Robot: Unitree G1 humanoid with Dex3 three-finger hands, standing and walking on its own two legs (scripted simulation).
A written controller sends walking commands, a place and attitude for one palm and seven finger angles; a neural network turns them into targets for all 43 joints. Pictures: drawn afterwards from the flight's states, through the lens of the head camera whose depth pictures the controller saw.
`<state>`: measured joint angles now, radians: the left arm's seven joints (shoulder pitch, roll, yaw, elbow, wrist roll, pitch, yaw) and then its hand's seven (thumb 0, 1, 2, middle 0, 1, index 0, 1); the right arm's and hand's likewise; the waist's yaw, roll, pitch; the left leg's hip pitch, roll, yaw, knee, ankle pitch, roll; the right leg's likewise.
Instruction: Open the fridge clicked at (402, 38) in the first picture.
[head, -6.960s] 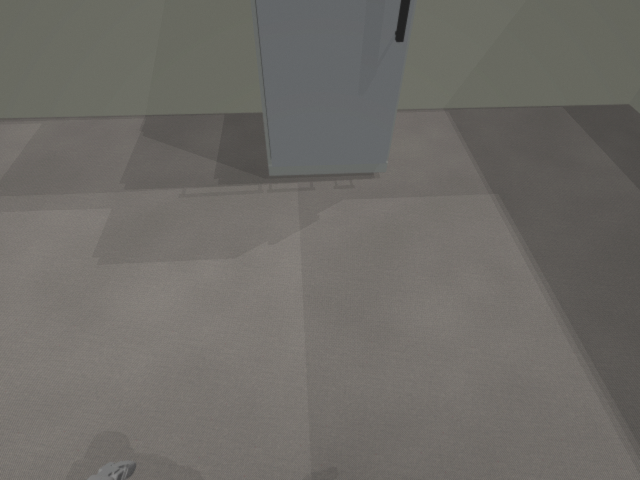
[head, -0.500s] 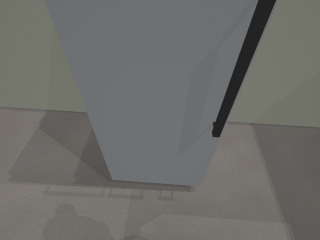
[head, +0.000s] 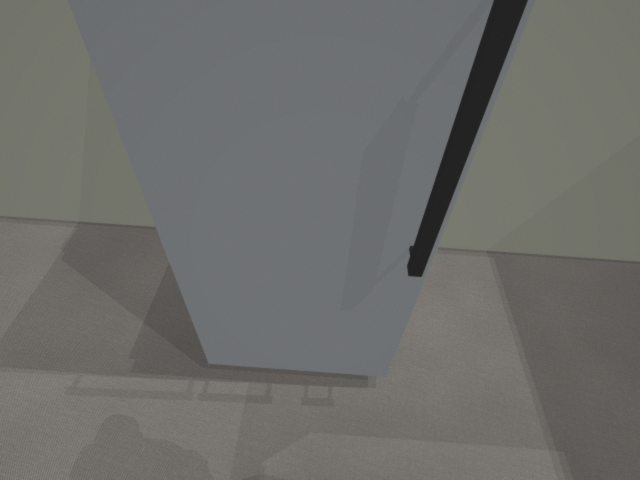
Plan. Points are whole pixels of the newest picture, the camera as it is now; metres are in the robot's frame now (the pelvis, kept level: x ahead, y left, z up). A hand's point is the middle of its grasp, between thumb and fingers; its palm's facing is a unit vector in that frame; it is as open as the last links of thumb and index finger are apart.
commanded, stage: come to a stop and stand still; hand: right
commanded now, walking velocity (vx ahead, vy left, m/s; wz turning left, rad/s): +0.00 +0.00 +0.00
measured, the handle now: (446, 165) +0.52 -0.15 +0.14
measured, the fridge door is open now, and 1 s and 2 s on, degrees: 0 0 0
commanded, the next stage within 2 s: look again from close up in 0.46 s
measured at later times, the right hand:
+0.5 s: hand out of the picture +0.03 -0.19 -0.17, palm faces +0.00 +0.98 -0.20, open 7.4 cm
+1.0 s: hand out of the picture +0.03 -0.19 -0.17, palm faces +0.00 +0.98 -0.21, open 7.4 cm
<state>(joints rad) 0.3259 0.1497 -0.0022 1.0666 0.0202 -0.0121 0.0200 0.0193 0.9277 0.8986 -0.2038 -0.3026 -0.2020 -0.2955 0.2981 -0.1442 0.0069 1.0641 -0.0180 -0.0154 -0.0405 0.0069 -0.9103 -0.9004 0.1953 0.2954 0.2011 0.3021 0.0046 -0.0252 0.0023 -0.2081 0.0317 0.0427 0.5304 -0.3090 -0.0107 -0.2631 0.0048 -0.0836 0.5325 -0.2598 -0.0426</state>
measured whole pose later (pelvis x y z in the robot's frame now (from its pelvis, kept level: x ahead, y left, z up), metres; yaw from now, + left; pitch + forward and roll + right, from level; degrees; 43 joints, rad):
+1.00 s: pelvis +0.01 +0.00 +0.01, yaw +0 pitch -1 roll +0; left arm 0.21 0.19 -0.01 1.12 0.01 -0.02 0.02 0.00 0.90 0.90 -0.20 -0.30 -0.20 -0.30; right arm 0.25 -0.21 0.01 1.09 -0.02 -0.01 -0.03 0.00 -0.91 -0.90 0.20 0.30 0.20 0.30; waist -0.01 0.02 0.04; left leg -0.13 0.04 0.04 0.42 -0.27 -0.02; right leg -0.18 0.02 -0.09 0.42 -0.22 -0.05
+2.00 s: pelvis -0.03 +0.03 -0.08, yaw -2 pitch +12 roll +3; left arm 0.18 0.24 0.01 0.58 -0.03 -0.25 0.07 0.01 0.90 0.90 -0.20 -0.30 -0.20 -0.30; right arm 0.34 -0.28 -0.28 0.09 0.35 -0.46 0.45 0.01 -0.40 -0.69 0.23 0.62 0.24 0.63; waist -0.04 -0.01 -0.11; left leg -0.78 -0.01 0.15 1.11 -0.54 0.05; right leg -0.90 -0.06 0.05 1.16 -0.48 0.01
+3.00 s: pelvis -0.01 +0.00 -0.03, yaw -2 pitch +7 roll +3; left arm 0.27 0.26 -0.05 0.57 -0.05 -0.23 0.10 0.01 0.90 0.90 -0.21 -0.30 -0.21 -0.30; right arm 0.04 -0.42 -0.42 0.28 0.36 -0.18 0.50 -0.01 0.50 -0.30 0.30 1.19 0.30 1.20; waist -0.02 -0.03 -0.07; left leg -0.49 0.02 0.09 0.78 -0.40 -0.01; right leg -0.60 -0.02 -0.02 0.85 -0.37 -0.05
